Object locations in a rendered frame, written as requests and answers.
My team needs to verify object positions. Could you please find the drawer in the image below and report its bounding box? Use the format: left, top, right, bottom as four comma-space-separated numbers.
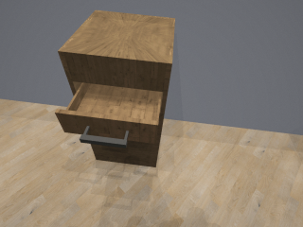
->
55, 82, 162, 144

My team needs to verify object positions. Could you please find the cabinet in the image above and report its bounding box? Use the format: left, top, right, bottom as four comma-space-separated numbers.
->
58, 10, 175, 167

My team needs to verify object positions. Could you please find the handle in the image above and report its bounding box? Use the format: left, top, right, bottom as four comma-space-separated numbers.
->
80, 126, 129, 148

